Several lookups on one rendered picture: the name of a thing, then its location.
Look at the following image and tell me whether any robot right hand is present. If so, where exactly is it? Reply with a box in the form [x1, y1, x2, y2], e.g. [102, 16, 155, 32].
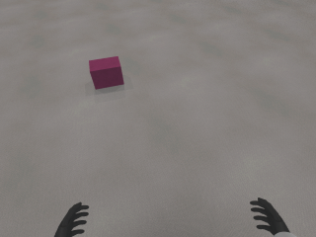
[250, 197, 290, 235]

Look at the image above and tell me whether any robot left hand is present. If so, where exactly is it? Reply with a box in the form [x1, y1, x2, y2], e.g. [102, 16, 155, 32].
[54, 201, 89, 237]

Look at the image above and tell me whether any carton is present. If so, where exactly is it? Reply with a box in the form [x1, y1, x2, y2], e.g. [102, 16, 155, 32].
[89, 56, 124, 90]

